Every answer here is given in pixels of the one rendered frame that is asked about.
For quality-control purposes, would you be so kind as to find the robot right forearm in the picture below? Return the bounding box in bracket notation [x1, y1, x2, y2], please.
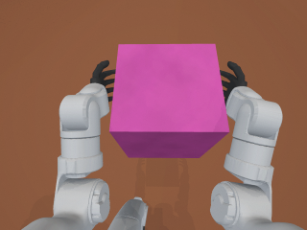
[224, 86, 283, 209]

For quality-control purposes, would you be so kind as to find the robot left forearm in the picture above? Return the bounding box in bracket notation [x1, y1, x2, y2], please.
[53, 82, 110, 213]

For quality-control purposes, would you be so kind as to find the left robot upper arm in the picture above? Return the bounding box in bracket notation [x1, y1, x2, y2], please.
[21, 178, 110, 230]

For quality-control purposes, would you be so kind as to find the robot right hand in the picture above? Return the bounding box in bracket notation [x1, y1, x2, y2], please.
[220, 61, 248, 107]

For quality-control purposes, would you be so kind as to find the right robot upper arm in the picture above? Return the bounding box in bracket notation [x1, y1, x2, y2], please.
[210, 181, 304, 230]

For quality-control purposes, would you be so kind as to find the carton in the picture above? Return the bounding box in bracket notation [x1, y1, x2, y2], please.
[109, 43, 230, 158]

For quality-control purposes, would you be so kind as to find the robot left hand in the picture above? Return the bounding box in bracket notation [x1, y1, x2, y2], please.
[90, 60, 116, 102]

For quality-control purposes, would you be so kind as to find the robot left thigh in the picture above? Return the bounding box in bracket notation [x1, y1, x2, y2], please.
[107, 198, 149, 230]

